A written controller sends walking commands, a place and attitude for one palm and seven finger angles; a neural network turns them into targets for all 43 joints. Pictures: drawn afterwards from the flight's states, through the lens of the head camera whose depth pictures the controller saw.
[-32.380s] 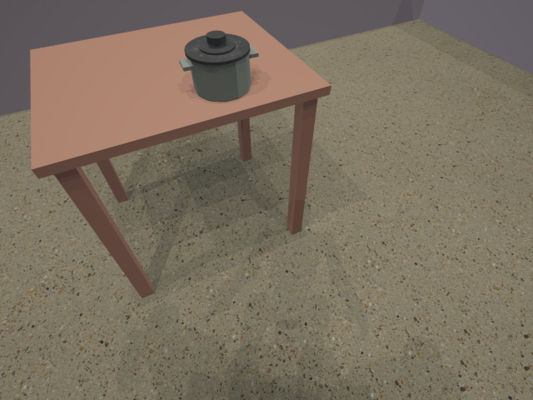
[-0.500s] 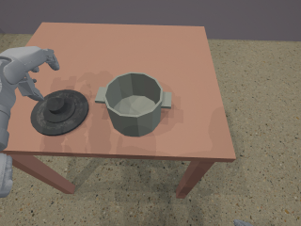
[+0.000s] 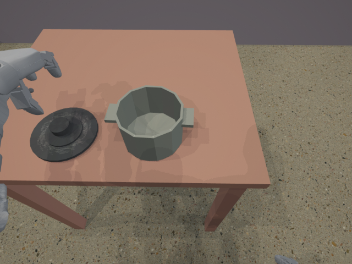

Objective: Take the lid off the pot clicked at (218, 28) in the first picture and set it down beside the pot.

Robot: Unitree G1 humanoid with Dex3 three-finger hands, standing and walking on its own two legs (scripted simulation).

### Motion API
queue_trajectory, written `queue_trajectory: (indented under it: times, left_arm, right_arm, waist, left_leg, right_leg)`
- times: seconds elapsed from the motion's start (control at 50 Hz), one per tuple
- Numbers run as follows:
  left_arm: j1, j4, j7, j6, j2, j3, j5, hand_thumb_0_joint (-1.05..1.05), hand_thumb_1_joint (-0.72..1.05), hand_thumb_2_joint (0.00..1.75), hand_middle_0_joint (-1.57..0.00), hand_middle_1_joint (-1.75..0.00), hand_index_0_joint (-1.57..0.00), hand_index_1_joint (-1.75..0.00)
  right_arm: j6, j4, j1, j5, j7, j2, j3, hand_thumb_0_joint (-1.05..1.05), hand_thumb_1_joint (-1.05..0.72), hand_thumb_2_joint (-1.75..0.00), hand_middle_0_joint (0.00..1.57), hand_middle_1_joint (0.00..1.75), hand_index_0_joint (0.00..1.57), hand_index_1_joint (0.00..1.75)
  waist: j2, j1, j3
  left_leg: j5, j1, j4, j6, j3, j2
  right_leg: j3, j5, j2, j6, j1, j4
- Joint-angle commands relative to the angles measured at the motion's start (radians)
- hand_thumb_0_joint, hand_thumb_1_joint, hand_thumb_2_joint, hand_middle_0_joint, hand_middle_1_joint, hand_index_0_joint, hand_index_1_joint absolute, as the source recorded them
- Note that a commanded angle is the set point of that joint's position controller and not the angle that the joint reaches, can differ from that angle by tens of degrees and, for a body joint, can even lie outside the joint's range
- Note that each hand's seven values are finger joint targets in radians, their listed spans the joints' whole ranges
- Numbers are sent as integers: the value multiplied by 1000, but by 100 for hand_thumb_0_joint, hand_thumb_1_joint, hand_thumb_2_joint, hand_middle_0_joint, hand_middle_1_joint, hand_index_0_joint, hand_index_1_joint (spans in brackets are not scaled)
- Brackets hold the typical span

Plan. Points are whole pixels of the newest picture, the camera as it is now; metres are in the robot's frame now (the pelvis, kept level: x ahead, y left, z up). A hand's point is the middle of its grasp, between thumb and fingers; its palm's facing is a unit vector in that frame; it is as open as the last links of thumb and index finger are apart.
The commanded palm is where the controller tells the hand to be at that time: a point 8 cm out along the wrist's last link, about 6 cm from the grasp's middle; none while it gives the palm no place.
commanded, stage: draw the hand back to the body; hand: left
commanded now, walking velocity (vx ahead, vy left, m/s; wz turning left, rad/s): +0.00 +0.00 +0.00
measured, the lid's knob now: (60, 126) +0.45 +0.30 +0.02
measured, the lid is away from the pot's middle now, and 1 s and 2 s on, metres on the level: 0.24 0.24 0.24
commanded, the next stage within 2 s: none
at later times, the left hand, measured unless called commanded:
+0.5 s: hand (44, 97) +0.39 +0.25 +0.18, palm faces +0.17 -0.83 -0.53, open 11.0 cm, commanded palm +0.34 +0.30 +0.22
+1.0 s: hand (35, 114) +0.33 +0.23 +0.21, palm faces +0.44 -0.86 -0.26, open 9.3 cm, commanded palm +0.28 +0.26 +0.21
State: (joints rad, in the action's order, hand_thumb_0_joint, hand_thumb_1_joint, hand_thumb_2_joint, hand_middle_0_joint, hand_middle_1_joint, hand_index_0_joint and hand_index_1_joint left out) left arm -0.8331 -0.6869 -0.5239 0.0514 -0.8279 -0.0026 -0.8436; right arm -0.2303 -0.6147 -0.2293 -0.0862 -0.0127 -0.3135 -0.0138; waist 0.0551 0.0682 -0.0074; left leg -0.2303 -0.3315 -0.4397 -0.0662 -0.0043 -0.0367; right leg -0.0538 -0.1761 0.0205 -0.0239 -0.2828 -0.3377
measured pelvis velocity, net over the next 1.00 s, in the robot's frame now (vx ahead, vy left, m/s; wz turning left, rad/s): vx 0.02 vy -0.04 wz -0.02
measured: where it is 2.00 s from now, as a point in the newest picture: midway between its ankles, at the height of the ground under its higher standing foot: outside the picture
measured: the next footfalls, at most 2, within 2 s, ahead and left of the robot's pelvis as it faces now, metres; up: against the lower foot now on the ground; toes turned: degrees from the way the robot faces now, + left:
none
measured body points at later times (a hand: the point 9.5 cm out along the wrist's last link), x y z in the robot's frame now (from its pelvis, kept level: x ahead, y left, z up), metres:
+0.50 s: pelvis +0.00 -0.01 +0.00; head +0.04 -0.01 +0.45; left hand +0.38 +0.29 +0.21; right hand +0.15 -0.24 -0.11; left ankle -0.01 +0.08 -0.74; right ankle -0.01 -0.14 -0.74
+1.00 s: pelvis +0.02 -0.04 +0.00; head +0.03 -0.06 +0.45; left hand +0.30 +0.27 +0.22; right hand +0.18 -0.29 -0.10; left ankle -0.01 +0.08 -0.74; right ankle -0.01 -0.14 -0.74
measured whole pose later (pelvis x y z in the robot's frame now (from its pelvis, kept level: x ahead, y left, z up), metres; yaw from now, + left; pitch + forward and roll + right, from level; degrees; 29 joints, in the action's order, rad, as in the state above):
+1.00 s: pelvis +0.02 -0.04 +0.00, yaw -1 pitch -1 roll -1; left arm -0.11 0.04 0.09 0.07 -0.41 -0.36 0.10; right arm 0.01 -0.68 -0.16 -0.05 0.05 -0.27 -0.01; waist 0.06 -0.04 -0.03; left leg -0.26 -0.11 -0.39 -0.01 0.01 0.01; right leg -0.04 -0.23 -0.03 0.03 -0.10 -0.34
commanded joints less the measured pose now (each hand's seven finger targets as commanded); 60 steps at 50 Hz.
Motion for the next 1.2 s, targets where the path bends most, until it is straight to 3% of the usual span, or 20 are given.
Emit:
queue_trajectory:
  times: [0.0, 0.06, 0.2, 0.26, 0.32, 0.34, 0.36, 0.4, 0.42, 0.44, 0.48, 0.5, 0.52, 0.58, 0.62, 0.66, 0.76, 0.98, 1.1, 1.18]
  left_arm:
    - [-347, 213, 28, -6, -327, -132, 17, 0, 0, 62, -34, -88, -34, -88]
    - [-329, 315, 37, -3, -382, -190, 20, 0, 0, 62, -34, -88, -34, -88]
    - [-175, 373, 30, -18, -310, -176, 51, 0, 0, 62, -34, -88, -34, -88]
    - [-212, 450, 30, -22, -286, -152, 56, 0, 0, 62, -34, -88, -34, -88]
    - [-158, 485, 40, -26, -322, -203, 60, 0, 0, 62, -34, -88, -34, -88]
    - [-241, 485, 230, 31, -16, -301, 636, 0, 0, 62, -34, -88, -34, -88]
    - [-134, 449, 327, 47, 0, -266, 682, 0, 0, 62, -34, -88, -34, -88]
    - [27, 442, 442, 63, 29, -332, 817, 0, 0, 62, -34, -88, -34, -88]
    - [35, 467, 479, 68, 45, -335, 852, 0, 0, 62, -34, -88, -34, -88]
    - [-18, 558, 509, 82, 41, -347, 871, 0, 0, 62, -34, -88, -34, -88]
    - [-56, 676, 561, 96, 26, -385, 882, 0, 5, 63, -33, -85, -33, -85]
    - [-12, 691, 586, 96, -36, -459, 883, 0, 7, 64, -33, -84, -33, -84]
    - [23, 697, 599, 97, -5, -457, 888, 0, 9, 65, -32, -82, -32, -82]
    - [147, 748, 609, 94, 64, -450, 912, 0, 16, 67, -31, -78, -31, -78]
    - [263, 748, 612, 89, 80, -472, 921, 0, 20, 68, -31, -75, -31, -75]
    - [308, 772, 607, 83, 119, -449, 930, 0, 25, 70, -30, -72, -30, -72]
    - [357, 904, 616, 88, 119, -464, 934, 0, 36, 73, -28, -65, -28, -65]
    - [495, 930, 631, 79, 161, -459, 950, 0, 61, 81, -24, -49, -24, -49]
    - [557, 1029, 633, 95, 171, -470, 957, 0, 74, 85, -22, -40, -22, -40]
    - [610, 1019, 629, 88, 186, -473, 966, 0, 83, 88, -21, -34, -21, -34]
  right_arm:
    - [17, 127, 28, 2, -2, -154, 55, 0, -90, -90, 20, 30, 20, 30]
    - [20, 138, 38, 5, -3, -147, 55, 0, -90, -90, 20, 30, 20, 30]
    - [29, 147, 60, 7, -8, -142, 57, 0, -90, -90, 20, 30, 20, 30]
    - [28, 151, 90, 7, -5, -131, 51, 0, -90, -90, 20, 30, 20, 30]
    - [38, 154, 91, 14, 0, -128, 50, 0, -90, -90, 20, 30, 20, 30]
    - [113, 177, -39, 0, 13, -46, 41, 0, -90, -90, 20, 30, 20, 30]
    - [144, 162, 8, 4, 27, -83, 24, 0, -90, -90, 20, 30, 20, 30]
    - [182, 153, 56, 11, 53, -96, 24, 0, -90, -90, 20, 30, 20, 30]
    - [192, 141, 69, 15, 61, -95, 20, 0, -90, -90, 20, 30, 20, 30]
    - [206, 132, 82, 17, 66, -93, 19, 0, -90, -90, 20, 30, 20, 30]
    - [237, 119, 93, 29, 73, -82, 16, 0, -90, -90, 20, 30, 20, 30]
    - [244, 102, 92, 37, 75, -85, 16, 0, -90, -90, 20, 30, 20, 30]
    - [251, 101, 98, 41, 76, -73, 13, 0, -90, -90, 20, 30, 20, 30]
    - [268, 100, 103, 44, 70, -61, 20, 0, -90, -90, 20, 30, 20, 30]
    - [270, 95, 108, 50, 66, -65, 30, 0, -90, -90, 20, 30, 20, 30]
    - [269, 96, 114, 47, 60, -62, 33, 0, -90, -90, 20, 30, 20, 30]
    - [281, 94, 129, 43, 57, -61, 40, 0, -90, -90, 20, 30, 20, 30]
    - [283, 86, 179, 41, 72, -51, 36, 0, -90, -90, 20, 30, 20, 30]
    - [296, 96, 209, 43, 73, -34, 28, 0, -90, -90, 20, 30, 20, 30]
    - [296, 98, 220, 45, 77, -32, 27, 0, -90, -90, 20, 30, 20, 30]
  waist:
    - [41, -21, 399]
    - [59, -29, 444]
    - [61, -33, 384]
    - [63, -31, 379]
    - [45, -44, 399]
    - [11, -9, 313]
    - [20, -26, 283]
    - [-92, -46, 268]
    - [-98, -51, 250]
    - [-25, -54, 265]
    - [137, -63, 295]
    - [144, -75, 283]
    - [152, -79, 276]
    - [135, -91, 265]
    - [33, -97, 257]
    - [13, -95, 251]
    - [43, -96, 288]
    - [-38, -103, 204]
    - [21, -106, 202]
    - [-24, -113, 166]
  left_leg:
    - [487, 241, -6, -22, -51, -4]
    - [519, 275, -14, -24, -63, -4]
    - [507, 278, -10, -21, -63, 0]
    - [473, 286, 5, -17, -71, -1]
    - [452, 294, 7, -17, -75, -1]
    - [298, 451, 44, 33, -88, 77]
    - [202, 471, 87, 44, -145, 107]
    - [118, 396, 112, 22, -96, 99]
    - [133, 347, 117, 18, -68, 88]
    - [174, 360, 119, 23, -57, 83]
    - [296, 418, 106, 39, -60, 82]
    - [332, 406, 95, 40, -51, 81]
    - [378, 390, 90, 43, -46, 75]
    - [476, 379, 73, 45, -34, 77]
    - [531, 356, 56, 32, -23, 82]
    - [502, 343, 52, 27, -10, 78]
    - [524, 373, 31, 17, 2, 70]
    - [326, 318, 52, 9, 23, 51]
    - [287, 324, 56, 9, 28, 48]
    - [245, 305, 61, 8, 30, 51]
  right_leg:
    - [-6, 272, -65, 54, 109, -12]
    - [-3, 278, -67, 52, 131, -21]
    - [-8, 246, -67, 52, 97, -1]
    - [-11, 225, -69, 51, 102, 1]
    - [-10, 213, -69, 55, 126, 1]
    - [-21, 130, -53, 87, 33, 10]
    - [-3, 57, -54, 89, 16, 26]
    - [22, 78, -43, 78, 99, 48]
    - [22, 116, -40, 74, 137, 42]
    - [22, 139, -35, 73, 154, 38]
    - [19, 164, -34, 76, 159, 26]
    - [20, 178, -37, 76, 175, 26]
    - [15, 215, -37, 76, 195, 19]
    - [10, 293, -35, 70, 228, 2]
    - [7, 350, -37, 62, 246, -7]
    - [10, 362, -34, 56, 248, -8]
    - [17, 411, -29, 49, 253, -11]
    - [21, 348, -30, 41, 235, -2]
    - [34, 328, -24, 39, 241, 15]
    - [38, 294, -24, 35, 227, 25]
